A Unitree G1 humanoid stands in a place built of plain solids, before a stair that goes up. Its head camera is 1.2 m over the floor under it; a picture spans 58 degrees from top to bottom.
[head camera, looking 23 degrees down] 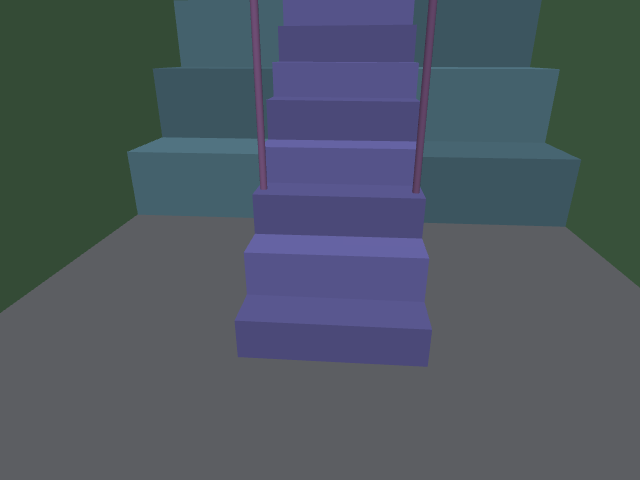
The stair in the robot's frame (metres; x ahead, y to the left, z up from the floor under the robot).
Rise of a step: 0.20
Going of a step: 0.22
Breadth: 0.81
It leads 5 degrees to the right of straight ahead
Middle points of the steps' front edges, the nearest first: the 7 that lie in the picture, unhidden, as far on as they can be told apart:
1.50 -0.05 0.19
1.71 -0.07 0.40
1.94 -0.08 0.60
2.15 -0.10 0.78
2.37 -0.12 0.98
2.59 -0.14 1.17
2.81 -0.16 1.37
